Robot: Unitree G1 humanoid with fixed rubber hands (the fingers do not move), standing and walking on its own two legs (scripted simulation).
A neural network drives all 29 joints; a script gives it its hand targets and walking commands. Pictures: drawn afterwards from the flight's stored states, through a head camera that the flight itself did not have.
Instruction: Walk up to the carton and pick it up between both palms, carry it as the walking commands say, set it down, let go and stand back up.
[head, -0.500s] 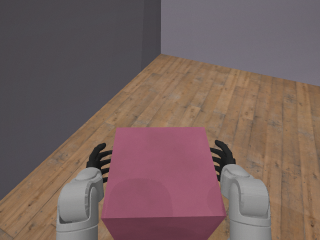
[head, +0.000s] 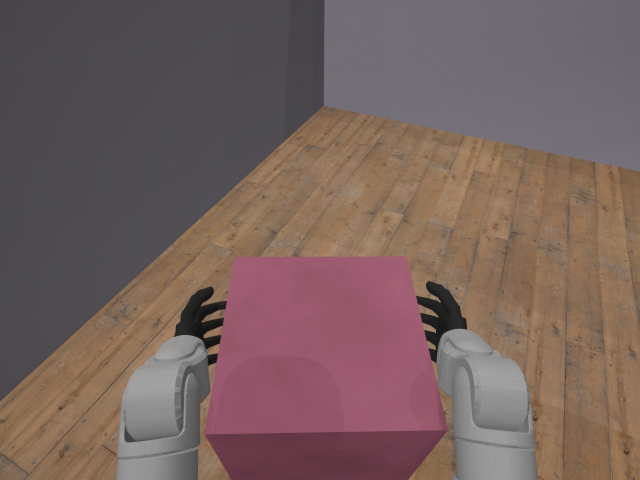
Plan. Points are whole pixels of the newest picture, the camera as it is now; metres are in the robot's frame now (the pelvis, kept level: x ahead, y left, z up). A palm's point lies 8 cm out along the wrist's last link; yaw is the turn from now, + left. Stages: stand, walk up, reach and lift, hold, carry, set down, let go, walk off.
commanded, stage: carry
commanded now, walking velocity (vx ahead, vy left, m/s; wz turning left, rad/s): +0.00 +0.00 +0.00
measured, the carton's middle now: (320, 380) +0.26 +0.00 +0.01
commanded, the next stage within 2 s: none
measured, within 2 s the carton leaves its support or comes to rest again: neither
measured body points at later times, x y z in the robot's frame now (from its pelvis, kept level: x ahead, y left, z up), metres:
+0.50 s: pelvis +0.00 +0.01 +0.00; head -0.02 +0.00 +0.45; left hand +0.28 +0.16 +0.07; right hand +0.28 -0.15 +0.07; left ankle -0.04 +0.13 -0.73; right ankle +0.07 -0.09 -0.73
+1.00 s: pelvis +0.00 +0.00 +0.00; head -0.01 +0.00 +0.45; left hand +0.28 +0.15 +0.08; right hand +0.28 -0.15 +0.08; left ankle -0.04 +0.13 -0.73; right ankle +0.07 -0.09 -0.73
